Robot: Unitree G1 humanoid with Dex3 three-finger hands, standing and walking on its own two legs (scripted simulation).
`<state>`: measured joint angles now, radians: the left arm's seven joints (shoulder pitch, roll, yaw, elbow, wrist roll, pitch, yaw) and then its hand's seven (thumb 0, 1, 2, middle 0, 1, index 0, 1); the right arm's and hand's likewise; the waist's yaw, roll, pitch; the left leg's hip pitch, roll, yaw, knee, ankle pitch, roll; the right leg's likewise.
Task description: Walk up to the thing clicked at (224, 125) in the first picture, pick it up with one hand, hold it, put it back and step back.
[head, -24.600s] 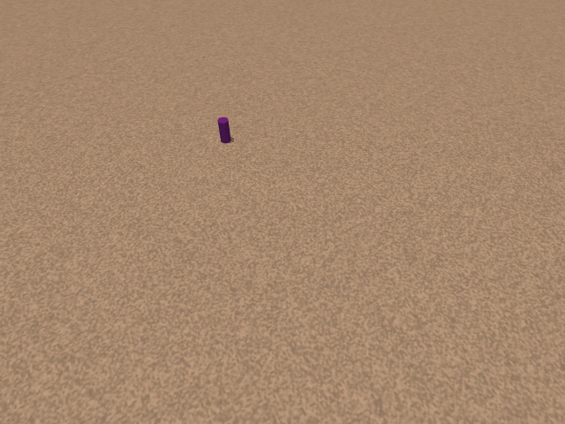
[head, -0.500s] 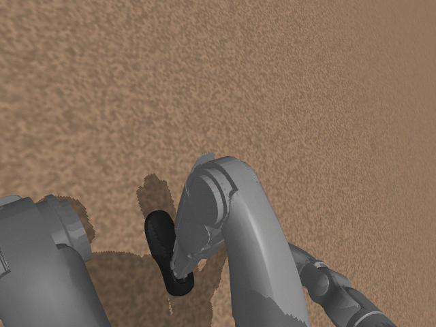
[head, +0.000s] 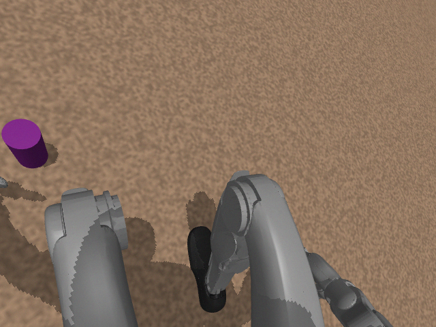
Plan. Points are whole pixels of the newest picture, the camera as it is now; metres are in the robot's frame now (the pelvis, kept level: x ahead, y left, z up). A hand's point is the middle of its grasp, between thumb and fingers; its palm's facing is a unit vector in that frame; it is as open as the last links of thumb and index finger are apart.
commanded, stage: home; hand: left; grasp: from the side
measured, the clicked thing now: (27, 146) +0.44 +0.28 -0.24
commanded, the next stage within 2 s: none
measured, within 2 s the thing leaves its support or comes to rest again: neither
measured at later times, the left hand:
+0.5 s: hand out of the picture +0.30 +0.35 +0.04, palm faces +0.25 -0.83 -0.49, open 17.0 cm
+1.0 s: hand out of the picture +0.26 +0.25 +0.26, palm faces +0.30 -0.88 -0.37, open 17.4 cm
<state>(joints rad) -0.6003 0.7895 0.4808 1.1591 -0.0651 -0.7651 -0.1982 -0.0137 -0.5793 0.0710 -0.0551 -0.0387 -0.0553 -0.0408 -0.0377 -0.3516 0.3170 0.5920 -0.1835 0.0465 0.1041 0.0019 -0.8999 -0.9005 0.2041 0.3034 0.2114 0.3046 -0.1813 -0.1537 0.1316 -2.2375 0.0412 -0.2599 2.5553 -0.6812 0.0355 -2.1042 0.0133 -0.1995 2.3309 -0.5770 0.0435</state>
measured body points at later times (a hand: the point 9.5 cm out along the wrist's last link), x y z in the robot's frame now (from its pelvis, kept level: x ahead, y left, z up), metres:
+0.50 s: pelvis +0.02 -0.01 +0.13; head +0.21 +0.06 +0.54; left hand +0.28 +0.40 +0.07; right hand +0.21 -0.24 +0.00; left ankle +0.09 +0.12 -0.27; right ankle +0.14 -0.12 -0.27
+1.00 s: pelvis +0.08 -0.01 +0.35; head +0.16 +0.02 +0.79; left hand +0.24 +0.30 +0.28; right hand +0.29 -0.23 +0.26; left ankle +0.08 +0.12 -0.27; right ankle +0.14 -0.12 -0.27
